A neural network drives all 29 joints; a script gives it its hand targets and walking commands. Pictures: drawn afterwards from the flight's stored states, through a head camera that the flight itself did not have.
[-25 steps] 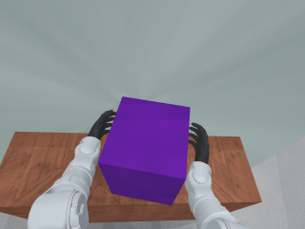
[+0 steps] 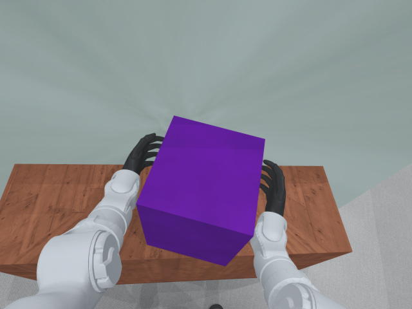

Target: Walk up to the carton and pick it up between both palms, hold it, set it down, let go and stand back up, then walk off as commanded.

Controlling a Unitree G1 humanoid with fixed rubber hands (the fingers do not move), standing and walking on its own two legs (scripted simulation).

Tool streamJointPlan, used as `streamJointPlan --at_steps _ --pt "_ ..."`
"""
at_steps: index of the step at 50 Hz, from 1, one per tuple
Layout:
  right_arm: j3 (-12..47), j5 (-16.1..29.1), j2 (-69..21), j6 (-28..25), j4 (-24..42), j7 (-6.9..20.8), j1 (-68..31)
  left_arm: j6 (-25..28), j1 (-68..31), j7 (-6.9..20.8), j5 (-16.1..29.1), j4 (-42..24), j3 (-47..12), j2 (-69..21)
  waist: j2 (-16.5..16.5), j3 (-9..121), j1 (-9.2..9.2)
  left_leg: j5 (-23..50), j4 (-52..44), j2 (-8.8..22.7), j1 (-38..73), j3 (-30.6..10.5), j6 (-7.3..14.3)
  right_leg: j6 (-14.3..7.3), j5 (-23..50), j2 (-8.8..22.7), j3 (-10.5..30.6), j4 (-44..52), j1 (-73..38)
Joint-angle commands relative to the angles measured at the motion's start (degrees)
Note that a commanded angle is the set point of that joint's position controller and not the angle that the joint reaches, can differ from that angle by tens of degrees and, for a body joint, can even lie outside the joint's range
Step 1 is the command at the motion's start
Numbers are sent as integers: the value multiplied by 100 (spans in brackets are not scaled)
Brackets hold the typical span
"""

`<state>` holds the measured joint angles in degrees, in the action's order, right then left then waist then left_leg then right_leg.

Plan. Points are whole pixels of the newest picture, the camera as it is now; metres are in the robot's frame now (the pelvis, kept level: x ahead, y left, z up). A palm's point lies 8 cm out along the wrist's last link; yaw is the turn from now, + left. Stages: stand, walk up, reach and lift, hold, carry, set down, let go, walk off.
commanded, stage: set down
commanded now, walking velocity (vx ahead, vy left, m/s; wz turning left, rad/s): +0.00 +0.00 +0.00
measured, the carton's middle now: (201, 196) +0.38 -0.03 -0.09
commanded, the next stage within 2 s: none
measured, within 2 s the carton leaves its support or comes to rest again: neither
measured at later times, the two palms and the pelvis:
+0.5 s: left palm (133, 169) +0.42 +0.11 -0.02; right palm (271, 205) +0.32 -0.17 -0.02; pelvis +0.00 +0.00 +0.00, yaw +0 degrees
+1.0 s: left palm (133, 170) +0.42 +0.11 -0.03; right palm (270, 206) +0.32 -0.16 -0.02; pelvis -0.01 +0.00 -0.01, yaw +0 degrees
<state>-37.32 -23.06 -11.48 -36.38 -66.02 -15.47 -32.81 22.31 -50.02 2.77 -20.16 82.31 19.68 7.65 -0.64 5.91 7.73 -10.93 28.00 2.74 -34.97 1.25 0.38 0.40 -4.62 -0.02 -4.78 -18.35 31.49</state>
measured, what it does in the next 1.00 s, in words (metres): stands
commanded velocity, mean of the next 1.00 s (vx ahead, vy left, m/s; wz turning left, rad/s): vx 0.00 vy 0.00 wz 0.00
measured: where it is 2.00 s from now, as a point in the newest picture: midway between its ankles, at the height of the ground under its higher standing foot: outside the picture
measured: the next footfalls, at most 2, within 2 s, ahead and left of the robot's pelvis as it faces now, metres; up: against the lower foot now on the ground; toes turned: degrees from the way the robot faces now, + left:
none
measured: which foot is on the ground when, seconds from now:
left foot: down 0.00-1.00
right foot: down 0.00-1.00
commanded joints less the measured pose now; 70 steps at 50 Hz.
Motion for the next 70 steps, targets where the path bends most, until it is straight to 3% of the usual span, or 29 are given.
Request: streamJointPlan --at_steps 1,5,8,13,16,22,24,30,31,37,39,44,54,60,63,66,70 --pt "1745 -988 -3158 -131 -334 827 -2904 504 -2523 632 -382 -270 -627 -3693 566 2749 83 816 -90 -158 1138 230 -382 -152 835 -91 -64 -203 -1466" --pt "1613 -1062 -3099 -145 -368 860 -3041 540 -2585 612 -403 -137 -513 -3601 588 2741 43 820 -37 -151 1212 203 -398 -178 672 -123 -85 -225 -1295" --pt "1490 -1101 -3079 -151 -508 848 -2896 533 -2519 610 -460 -160 -544 -3641 647 2631 111 814 -44 -152 1222 197 -405 -174 627 -117 -67 -256 -1265" --pt "1465 -1113 -3097 -169 -695 845 -2779 524 -2346 601 -576 -112 -421 -3578 668 2579 28 928 68 -146 1210 154 -396 -191 628 -138 -50 -287 -1106" --pt "1383 -1139 -3072 -181 -751 824 -2723 495 -2253 593 -592 -118 -466 -3599 677 2400 124 975 58 -135 1248 109 -424 -201 635 -169 -100 -277 -999" --pt "1299 -1226 -3014 -153 -826 793 -2641 446 -2124 633 -673 25 -232 -3428 578 2155 4 613 66 -170 1050 154 -355 -166 228 -156 -70 -332 -894" --pt "1220 -1257 -2955 -164 -859 790 -2609 438 -2134 614 -658 -55 -284 -3446 569 2120 90 486 46 -166 1039 111 -358 -160 175 -146 -80 -343 -853" --pt "1169 -1211 -2922 -200 -856 816 -2653 429 -2166 582 -703 -7 -190 -3393 630 2194 -6 266 119 -179 1043 46 -326 -203 -78 -162 -43 -397 -615" --pt "1102 -1238 -2895 -213 -943 816 -2642 404 -2155 562 -709 -64 -261 -3436 710 2091 81 213 147 -187 1003 25 -340 -206 -92 -171 -60 -419 -521" --pt "1002 -1271 -2853 -214 -968 820 -2639 376 -2140 581 -766 -10 -138 -3431 701 1993 48 -94 142 -210 891 -9 -310 -216 -280 -157 -59 -489 -442" --pt "1041 -1214 -2822 -224 -1018 825 -2581 395 -2082 559 -759 -42 -120 -3319 664 1960 -37 -98 179 -196 863 -40 -307 -213 -311 -175 -72 -518 -347" --pt "969 -1211 -2819 -220 -1124 828 -2637 411 -2057 547 -744 -8 -152 -3306 664 1912 32 -103 240 -203 839 -78 -312 -225 -336 -184 -79 -554 -177" --pt "734 -1181 -2530 -218 -1291 812 -2450 386 -2117 449 -790 127 67 -2947 801 1849 5 -274 394 -228 796 -150 -328 -245 -492 -175 -93 -689 124" --pt "646 -820 -1709 -254 -1355 652 -2447 389 -2092 236 -556 5 124 -2201 801 2208 -18 -3 607 -229 955 -210 -356 -260 -308 -226 -98 -818 386" --pt "601 -323 -717 -275 -1538 447 -2286 400 -2107 -11 -223 -164 46 -1254 934 2449 56 14 712 -271 885 -240 -397 -269 -103 -248 -27 -927 319" --pt "862 471 216 -284 -1615 123 -2201 341 -2074 -287 336 -402 -196 -276 906 2734 78 442 929 -315 947 -224 -429 -214 384 -305 -13 -1074 366" --pt "1323 1099 46 -346 -1402 7 -2343 343 -2096 -350 797 -496 -572 -308 835 3206 113 1113 1331 -284 899 -190 -466 -175 766 -337 -13 -1304 547"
